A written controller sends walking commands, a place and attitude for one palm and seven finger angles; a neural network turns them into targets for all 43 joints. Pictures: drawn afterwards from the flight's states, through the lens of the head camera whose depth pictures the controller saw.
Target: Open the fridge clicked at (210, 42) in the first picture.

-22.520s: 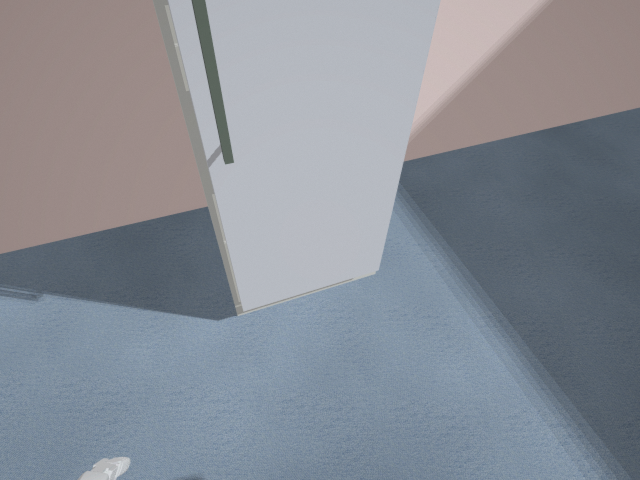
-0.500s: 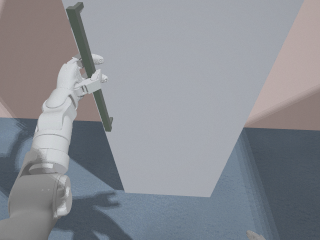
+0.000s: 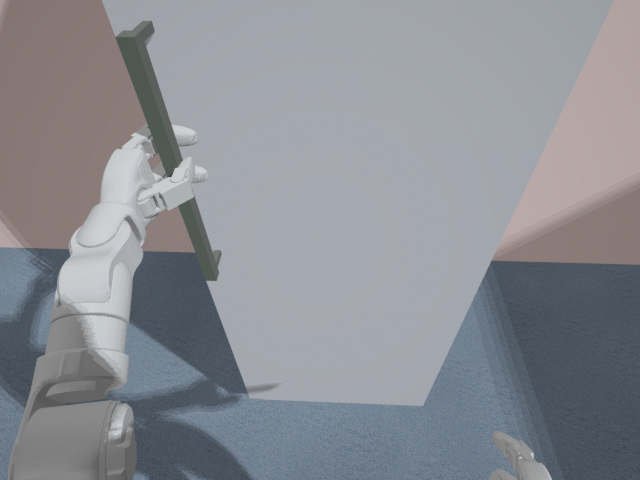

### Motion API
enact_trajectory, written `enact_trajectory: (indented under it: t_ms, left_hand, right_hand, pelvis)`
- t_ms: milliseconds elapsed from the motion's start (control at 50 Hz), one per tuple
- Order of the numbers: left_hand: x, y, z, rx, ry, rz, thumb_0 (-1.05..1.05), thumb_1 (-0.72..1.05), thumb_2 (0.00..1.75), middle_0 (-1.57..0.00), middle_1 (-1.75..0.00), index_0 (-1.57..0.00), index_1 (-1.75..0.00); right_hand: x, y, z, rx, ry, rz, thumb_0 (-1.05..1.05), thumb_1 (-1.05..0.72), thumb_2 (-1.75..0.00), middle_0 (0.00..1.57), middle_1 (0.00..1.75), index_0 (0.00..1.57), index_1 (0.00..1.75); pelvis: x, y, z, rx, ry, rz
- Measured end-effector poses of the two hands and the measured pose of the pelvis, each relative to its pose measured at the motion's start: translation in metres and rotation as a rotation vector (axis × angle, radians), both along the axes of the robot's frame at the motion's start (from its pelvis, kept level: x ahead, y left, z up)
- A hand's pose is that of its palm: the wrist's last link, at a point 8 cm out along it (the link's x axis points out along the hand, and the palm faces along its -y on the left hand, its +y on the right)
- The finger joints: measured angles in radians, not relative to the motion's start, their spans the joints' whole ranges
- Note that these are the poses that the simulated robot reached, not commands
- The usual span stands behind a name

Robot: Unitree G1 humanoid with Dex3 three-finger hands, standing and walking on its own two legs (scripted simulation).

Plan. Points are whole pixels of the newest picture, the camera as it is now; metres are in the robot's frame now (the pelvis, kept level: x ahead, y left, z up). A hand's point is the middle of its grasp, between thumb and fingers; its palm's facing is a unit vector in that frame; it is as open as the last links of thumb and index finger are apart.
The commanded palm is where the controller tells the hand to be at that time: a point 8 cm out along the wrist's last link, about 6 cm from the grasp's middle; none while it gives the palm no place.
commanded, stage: pull the door a little, standing still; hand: left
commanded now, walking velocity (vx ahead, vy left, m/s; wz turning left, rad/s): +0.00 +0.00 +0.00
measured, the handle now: (185, 178) +0.46 +0.20 +0.16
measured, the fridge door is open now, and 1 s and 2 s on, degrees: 0 15 46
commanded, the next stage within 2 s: walk backward, drawing the door open in 0.50 s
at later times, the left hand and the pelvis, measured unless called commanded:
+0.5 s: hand (183, 201) +0.37 +0.17 +0.19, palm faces +0.02 -1.00 -0.04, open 6.1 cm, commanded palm +0.29 +0.22 +0.20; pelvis +0.04 +0.00 +0.00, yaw -6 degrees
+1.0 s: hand (181, 262) +0.29 +0.15 +0.18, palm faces +0.31 -0.88 -0.36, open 6.5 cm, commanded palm +0.24 +0.19 +0.19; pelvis +0.04 -0.04 +0.00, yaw -2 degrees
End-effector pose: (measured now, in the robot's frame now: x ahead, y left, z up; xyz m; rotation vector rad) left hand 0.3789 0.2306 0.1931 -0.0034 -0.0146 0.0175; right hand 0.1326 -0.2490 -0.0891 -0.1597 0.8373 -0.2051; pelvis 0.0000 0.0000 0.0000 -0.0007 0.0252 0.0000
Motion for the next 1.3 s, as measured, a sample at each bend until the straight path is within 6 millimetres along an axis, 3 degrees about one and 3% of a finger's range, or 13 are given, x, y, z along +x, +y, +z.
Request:
enact_trajectory:
  t_ms: [180, 420, 520, 640, 700, 780, 900, 1080, 1300]
  left_hand:
    - [-0.001, -0.001, 0.001, 0.004, 0.012, 0.017, 0.0, 0.78, 0.82, -0.35, -1.38, -0.35, -1.38]
    - [-0.014, -0.004, -0.001, 0.024, -0.017, 0.011, 0.0, 0.8, 0.82, -0.27, -1.35, -0.22, -1.32]
    - [-0.033, -0.005, -0.002, 0.053, -0.041, -0.003, -0.01, 0.8, 0.82, -0.28, -1.34, -0.2, -1.31]
    - [-0.075, -0.011, 0.001, 0.123, -0.052, -0.007, -0.01, 0.76, 0.8, -0.3, -1.27, -0.19, -1.32]
    - [-0.083, -0.013, 0.004, 0.241, -0.122, 0.026, -0.02, 0.68, 0.79, -0.34, -1.28, -0.24, -1.34]
    - [-0.097, -0.017, 0.001, 0.266, -0.161, 0.083, -0.04, 0.65, 0.79, -0.41, -1.31, -0.3, -1.36]
    - [-0.109, -0.024, 0.003, 0.347, -0.15, 0.178, -0.07, 0.63, 0.8, -0.45, -1.36, -0.29, -1.39]
    - [-0.142, -0.042, -0.001, 0.409, -0.194, 0.301, -0.11, 0.64, 0.79, -0.46, -1.39, -0.22, -1.4]
    - [-0.207, -0.072, -0.008, 0.361, -0.286, 0.307, -0.11, 0.64, 0.73, -0.45, -1.4, -0.23, -1.34]
  right_hand:
    - [0.028, 0.009, 0.004, 0.026, -0.035, 0.034, 0.01, -0.91, -0.89, 0.2, 0.3, 0.2, 0.3]
    - [0.043, 0.007, 0.011, 0.066, -0.071, -0.004, 0.01, -0.91, -0.89, 0.2, 0.3, 0.2, 0.3]
    - [0.055, 0.001, 0.015, 0.069, -0.101, -0.023, 0.01, -0.91, -0.89, 0.2, 0.3, 0.2, 0.3]
    - [0.08, -0.001, 0.025, 0.063, -0.157, -0.019, 0.01, -0.91, -0.89, 0.2, 0.3, 0.2, 0.3]
    - [0.09, -0.001, 0.027, 0.02, -0.143, 0.025, 0.01, -0.91, -0.89, 0.2, 0.3, 0.2, 0.3]
    - [0.097, -0.002, 0.03, -0.007, -0.12, 0.045, 0.01, -0.91, -0.89, 0.2, 0.3, 0.2, 0.3]
    - [0.09, -0.001, 0.021, 0.041, -0.123, 0.072, 0.01, -0.91, -0.89, 0.2, 0.3, 0.2, 0.3]
    - [0.055, -0.016, -0.03, 0.112, -0.033, 0.078, 0.01, -0.91, -0.89, 0.2, 0.3, 0.2, 0.3]
    - [0.008, -0.046, -0.022, -0.014, 0.0, 0.158, 0.01, -0.91, -0.89, 0.2, 0.3, 0.2, 0.3]
  pelvis:
    - [0.008, -0.002, 0.0, 0.004, 0.008, 0.002]
    - [0.03, -0.004, 0.003, 0.01, 0.018, -0.054]
    - [0.045, -0.004, 0.004, 0.011, 0.032, -0.11]
    - [0.066, -0.004, 0.006, 0.009, 0.04, -0.158]
    - [0.068, -0.005, 0.007, 0.006, 0.035, -0.133]
    - [0.066, -0.005, 0.011, 0.006, 0.029, -0.11]
    - [0.052, -0.016, 0.011, 0.026, -0.006, -0.077]
    - [0.025, -0.05, -0.009, 0.029, -0.017, 0.015]
    - [-0.021, -0.083, -0.015, 0.015, -0.018, 0.155]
